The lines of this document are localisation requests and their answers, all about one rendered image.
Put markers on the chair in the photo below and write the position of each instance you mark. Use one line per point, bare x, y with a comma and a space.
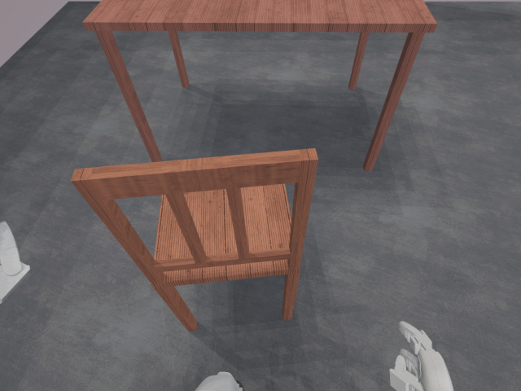
221, 218

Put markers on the left robot hand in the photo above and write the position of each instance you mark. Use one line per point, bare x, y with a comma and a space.
12, 270

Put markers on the table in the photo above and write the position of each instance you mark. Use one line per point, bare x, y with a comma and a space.
365, 16

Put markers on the robot left thigh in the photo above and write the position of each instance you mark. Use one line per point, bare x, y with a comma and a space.
219, 383

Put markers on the robot left shin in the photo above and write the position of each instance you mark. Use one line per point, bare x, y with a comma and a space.
226, 374

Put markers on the right robot hand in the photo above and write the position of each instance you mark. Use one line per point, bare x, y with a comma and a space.
428, 370

